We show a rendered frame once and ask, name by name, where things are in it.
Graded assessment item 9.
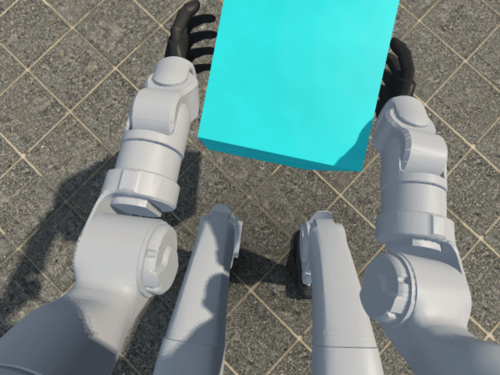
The right robot upper arm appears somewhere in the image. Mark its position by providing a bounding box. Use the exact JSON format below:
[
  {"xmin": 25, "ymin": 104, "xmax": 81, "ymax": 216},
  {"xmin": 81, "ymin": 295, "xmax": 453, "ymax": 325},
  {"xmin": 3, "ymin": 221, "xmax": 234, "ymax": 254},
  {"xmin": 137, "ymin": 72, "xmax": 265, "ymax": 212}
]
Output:
[{"xmin": 359, "ymin": 252, "xmax": 500, "ymax": 375}]

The right robot foot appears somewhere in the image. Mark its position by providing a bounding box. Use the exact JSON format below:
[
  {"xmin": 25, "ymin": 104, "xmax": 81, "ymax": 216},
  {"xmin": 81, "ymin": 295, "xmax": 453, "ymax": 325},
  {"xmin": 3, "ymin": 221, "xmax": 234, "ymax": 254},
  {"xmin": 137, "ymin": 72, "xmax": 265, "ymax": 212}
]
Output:
[{"xmin": 294, "ymin": 230, "xmax": 313, "ymax": 299}]

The left robot upper arm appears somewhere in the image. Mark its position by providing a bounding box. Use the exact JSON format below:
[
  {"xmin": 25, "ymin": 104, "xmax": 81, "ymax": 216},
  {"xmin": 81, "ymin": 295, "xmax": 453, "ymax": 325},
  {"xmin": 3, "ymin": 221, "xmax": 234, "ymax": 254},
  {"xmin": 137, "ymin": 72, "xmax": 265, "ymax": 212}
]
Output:
[{"xmin": 0, "ymin": 212, "xmax": 178, "ymax": 375}]

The right robot forearm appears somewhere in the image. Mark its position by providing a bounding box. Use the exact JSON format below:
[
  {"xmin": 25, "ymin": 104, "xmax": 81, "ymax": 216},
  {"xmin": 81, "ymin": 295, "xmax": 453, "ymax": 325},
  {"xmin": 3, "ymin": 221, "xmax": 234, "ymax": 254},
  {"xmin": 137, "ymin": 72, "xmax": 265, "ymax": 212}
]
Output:
[{"xmin": 372, "ymin": 95, "xmax": 472, "ymax": 307}]

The robot left hand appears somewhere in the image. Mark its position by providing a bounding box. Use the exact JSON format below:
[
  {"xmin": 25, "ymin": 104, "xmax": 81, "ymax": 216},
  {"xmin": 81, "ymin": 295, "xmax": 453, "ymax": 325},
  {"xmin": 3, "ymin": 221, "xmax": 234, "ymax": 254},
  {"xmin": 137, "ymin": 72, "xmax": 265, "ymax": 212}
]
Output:
[{"xmin": 164, "ymin": 0, "xmax": 217, "ymax": 74}]

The robot right hand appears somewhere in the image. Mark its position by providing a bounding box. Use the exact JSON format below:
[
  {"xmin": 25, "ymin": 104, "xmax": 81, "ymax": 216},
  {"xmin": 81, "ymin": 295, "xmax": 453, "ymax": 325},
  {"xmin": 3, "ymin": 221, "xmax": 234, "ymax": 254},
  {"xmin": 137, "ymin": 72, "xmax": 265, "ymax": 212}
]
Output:
[{"xmin": 375, "ymin": 37, "xmax": 416, "ymax": 117}]

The carton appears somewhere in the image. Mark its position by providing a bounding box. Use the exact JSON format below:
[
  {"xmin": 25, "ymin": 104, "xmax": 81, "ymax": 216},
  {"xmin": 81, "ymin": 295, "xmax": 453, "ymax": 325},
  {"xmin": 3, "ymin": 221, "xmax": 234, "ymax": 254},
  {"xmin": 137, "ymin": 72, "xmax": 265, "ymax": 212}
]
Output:
[{"xmin": 198, "ymin": 0, "xmax": 399, "ymax": 172}]

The left robot forearm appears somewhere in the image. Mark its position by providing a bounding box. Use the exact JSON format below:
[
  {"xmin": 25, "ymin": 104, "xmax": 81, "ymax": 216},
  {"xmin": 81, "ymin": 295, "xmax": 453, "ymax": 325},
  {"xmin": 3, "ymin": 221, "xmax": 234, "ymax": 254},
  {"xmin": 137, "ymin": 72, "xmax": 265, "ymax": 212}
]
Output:
[{"xmin": 73, "ymin": 56, "xmax": 200, "ymax": 275}]

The robot right thigh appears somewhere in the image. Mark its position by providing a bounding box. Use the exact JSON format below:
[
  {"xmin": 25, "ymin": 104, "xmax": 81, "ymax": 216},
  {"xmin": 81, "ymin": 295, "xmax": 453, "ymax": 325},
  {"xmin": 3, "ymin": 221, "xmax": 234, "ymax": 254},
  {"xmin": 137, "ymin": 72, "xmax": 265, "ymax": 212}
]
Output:
[{"xmin": 300, "ymin": 219, "xmax": 384, "ymax": 375}]

